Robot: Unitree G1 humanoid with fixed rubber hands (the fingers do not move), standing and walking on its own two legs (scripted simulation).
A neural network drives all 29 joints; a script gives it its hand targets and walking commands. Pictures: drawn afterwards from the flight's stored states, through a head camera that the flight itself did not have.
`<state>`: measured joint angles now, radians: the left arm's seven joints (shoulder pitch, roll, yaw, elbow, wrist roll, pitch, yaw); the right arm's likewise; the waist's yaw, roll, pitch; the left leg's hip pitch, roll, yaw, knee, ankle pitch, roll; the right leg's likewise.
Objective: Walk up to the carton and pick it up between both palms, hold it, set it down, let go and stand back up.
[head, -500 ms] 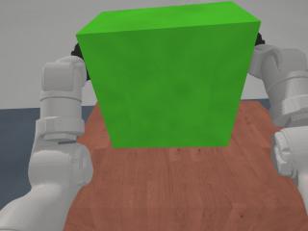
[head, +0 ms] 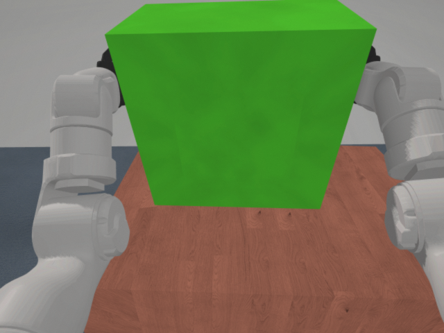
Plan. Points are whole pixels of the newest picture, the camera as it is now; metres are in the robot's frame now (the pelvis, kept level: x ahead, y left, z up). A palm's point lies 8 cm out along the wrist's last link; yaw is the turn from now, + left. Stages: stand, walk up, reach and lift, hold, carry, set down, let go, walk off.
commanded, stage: hold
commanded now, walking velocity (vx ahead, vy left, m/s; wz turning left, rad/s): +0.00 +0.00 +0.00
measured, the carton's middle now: (236, 111) +0.38 -0.01 +0.31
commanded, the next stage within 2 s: none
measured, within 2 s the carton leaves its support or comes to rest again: neither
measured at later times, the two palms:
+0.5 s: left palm (121, 86) +0.37 +0.18 +0.35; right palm (371, 84) +0.36 -0.21 +0.36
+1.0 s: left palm (120, 88) +0.37 +0.18 +0.34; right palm (369, 81) +0.36 -0.21 +0.36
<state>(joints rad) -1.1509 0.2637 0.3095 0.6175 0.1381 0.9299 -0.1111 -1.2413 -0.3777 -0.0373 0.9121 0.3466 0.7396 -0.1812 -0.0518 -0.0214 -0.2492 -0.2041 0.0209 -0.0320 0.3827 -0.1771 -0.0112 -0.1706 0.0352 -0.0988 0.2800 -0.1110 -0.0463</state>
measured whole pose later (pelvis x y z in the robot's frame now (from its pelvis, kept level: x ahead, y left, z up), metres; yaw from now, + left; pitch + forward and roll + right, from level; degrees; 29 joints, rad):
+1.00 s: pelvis +0.01 +0.00 +0.00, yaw +0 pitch -1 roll -1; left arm -1.11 0.25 0.30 0.58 0.14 0.93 -0.11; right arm -1.22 -0.39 -0.01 0.89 0.38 0.74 -0.19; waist -0.06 -0.01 -0.25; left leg -0.18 0.03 -0.03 0.38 -0.19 -0.02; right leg -0.15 0.04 -0.10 0.27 -0.12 -0.05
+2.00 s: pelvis +0.01 +0.00 +0.00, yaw +0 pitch -1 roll -1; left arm -1.11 0.25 0.30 0.59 0.13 0.93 -0.10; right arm -1.23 -0.40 0.01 0.91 0.39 0.73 -0.18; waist -0.05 0.00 -0.25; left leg -0.18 0.03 -0.03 0.39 -0.19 -0.01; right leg -0.15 0.04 -0.09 0.27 -0.12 -0.05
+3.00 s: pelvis +0.00 +0.00 +0.00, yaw +0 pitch -1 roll -1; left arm -1.10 0.25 0.30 0.56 0.13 0.93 -0.10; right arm -1.22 -0.39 0.01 0.88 0.38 0.74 -0.19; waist -0.05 -0.01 -0.24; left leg -0.19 0.03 -0.03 0.39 -0.19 -0.01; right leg -0.15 0.04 -0.09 0.27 -0.11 -0.05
